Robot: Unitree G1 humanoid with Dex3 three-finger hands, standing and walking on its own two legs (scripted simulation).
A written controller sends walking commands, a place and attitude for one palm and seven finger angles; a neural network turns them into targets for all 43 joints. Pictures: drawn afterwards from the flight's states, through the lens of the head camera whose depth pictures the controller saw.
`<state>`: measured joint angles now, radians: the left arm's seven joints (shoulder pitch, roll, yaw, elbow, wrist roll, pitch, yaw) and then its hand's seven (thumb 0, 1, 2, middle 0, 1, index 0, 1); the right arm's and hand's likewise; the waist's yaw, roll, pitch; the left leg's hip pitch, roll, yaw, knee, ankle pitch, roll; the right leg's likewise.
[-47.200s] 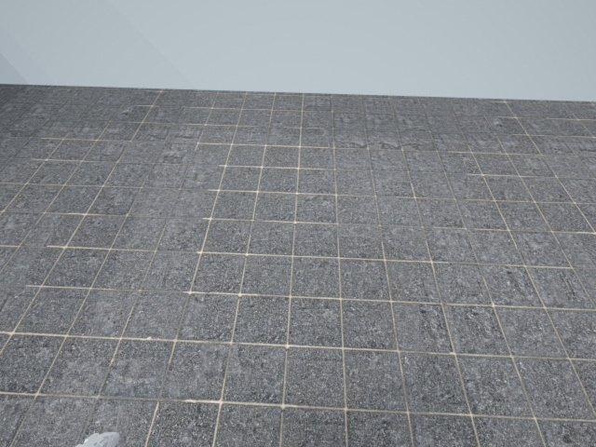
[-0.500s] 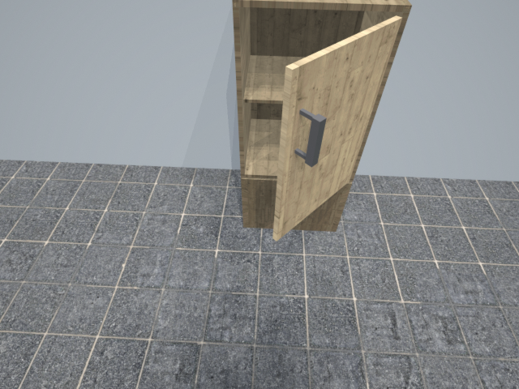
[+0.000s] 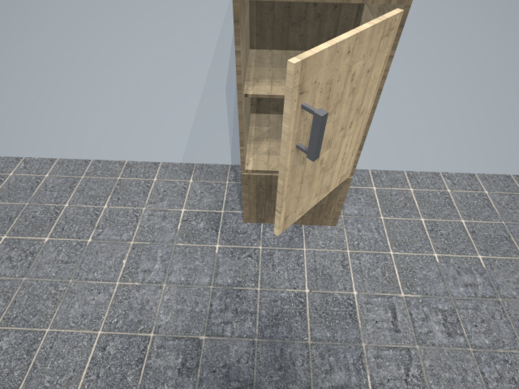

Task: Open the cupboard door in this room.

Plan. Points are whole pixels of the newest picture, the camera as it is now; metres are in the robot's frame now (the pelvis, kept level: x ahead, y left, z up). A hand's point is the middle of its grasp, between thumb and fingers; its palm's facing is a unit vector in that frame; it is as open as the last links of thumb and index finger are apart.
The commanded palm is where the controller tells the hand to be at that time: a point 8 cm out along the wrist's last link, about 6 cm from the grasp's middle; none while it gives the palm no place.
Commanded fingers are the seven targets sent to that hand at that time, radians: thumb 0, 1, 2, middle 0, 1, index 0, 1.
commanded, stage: look to check the result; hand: left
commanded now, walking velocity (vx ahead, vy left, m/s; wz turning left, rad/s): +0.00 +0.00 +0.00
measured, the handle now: (309, 132) +0.65 -0.08 +0.02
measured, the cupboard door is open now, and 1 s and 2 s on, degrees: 46 46 46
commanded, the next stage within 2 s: walk to a spot facing it in 0.32 s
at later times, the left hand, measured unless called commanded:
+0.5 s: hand out of the picture +0.00 +0.16 -0.18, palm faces +0.02 -0.98 -0.18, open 7.4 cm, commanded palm none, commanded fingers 0.00 0.90 0.90 -0.20 -0.30 -0.20 -0.30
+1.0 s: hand out of the picture +0.08 +0.15 -0.17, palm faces -0.17 -0.94 -0.30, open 7.4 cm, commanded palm none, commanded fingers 0.00 0.90 0.90 -0.20 -0.30 -0.20 -0.30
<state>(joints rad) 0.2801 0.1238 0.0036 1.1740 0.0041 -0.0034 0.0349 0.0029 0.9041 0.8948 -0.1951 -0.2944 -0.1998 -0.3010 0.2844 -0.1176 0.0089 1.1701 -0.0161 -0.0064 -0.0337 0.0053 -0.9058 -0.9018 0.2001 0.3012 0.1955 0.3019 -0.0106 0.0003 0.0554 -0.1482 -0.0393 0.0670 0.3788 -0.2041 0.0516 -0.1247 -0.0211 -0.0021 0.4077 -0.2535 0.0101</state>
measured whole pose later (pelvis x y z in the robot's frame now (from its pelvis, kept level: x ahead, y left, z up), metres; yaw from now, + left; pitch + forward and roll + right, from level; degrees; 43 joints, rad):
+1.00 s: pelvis -0.01 -0.04 -0.01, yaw -15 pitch +0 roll +2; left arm 0.24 0.19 0.08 0.98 0.02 0.02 0.02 0.00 0.90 0.89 -0.20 -0.29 -0.20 -0.30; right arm 0.10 -0.22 -0.06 0.95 -0.01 0.06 -0.03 0.01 -0.91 -0.90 0.20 0.30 0.20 0.30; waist 0.03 0.02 0.12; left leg -0.45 0.03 0.01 1.06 -0.44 -0.05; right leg -0.25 0.07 0.06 0.53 -0.27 -0.08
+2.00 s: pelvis +0.04 -0.03 -0.01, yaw -52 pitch +1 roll -1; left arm 0.15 0.24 0.08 0.91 0.02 0.07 -0.03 0.01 0.90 0.89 -0.20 -0.29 -0.20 -0.30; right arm 0.22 -0.18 -0.01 0.87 -0.03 0.00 -0.03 0.01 -0.90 -0.90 0.20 0.30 0.20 0.30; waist -0.01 -0.05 0.09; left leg -0.30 0.07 0.09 0.59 -0.31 0.01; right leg -0.45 0.05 0.04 0.97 -0.47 0.02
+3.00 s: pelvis +0.11 -0.40 -0.02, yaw -81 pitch +1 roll +2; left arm 0.13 0.21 0.07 0.95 0.03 -0.05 -0.04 0.00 0.90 0.90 -0.19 -0.29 -0.20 -0.30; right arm 0.39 -0.21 -0.04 1.05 -0.03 -0.01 0.01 0.01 -0.91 -0.90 0.20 0.30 0.20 0.30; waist -0.03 0.01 0.06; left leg -0.17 0.15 0.19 0.71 -0.47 -0.05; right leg -0.40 -0.06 -0.12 0.66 -0.25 -0.04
